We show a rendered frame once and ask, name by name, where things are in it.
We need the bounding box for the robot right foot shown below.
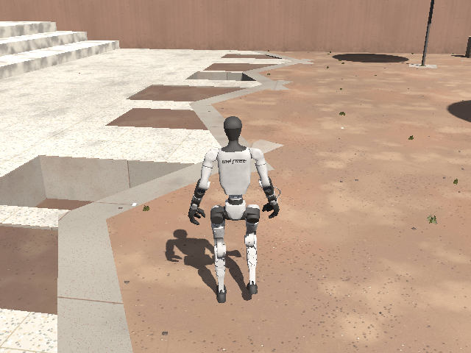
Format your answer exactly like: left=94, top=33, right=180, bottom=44
left=247, top=281, right=258, bottom=294

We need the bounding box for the robot left upper arm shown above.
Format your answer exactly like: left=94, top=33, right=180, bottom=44
left=198, top=149, right=219, bottom=190

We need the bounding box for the robot left hand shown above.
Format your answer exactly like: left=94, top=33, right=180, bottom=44
left=188, top=208, right=205, bottom=225

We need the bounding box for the robot right upper arm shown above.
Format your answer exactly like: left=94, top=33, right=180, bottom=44
left=249, top=148, right=271, bottom=188

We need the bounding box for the robot left forearm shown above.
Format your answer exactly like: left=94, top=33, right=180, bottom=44
left=190, top=179, right=205, bottom=210

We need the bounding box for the robot right forearm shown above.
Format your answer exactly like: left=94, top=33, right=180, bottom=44
left=263, top=176, right=277, bottom=206

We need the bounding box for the robot right hand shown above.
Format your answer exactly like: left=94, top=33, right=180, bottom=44
left=262, top=203, right=280, bottom=218

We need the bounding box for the robot head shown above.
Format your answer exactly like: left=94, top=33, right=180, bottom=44
left=221, top=116, right=246, bottom=152

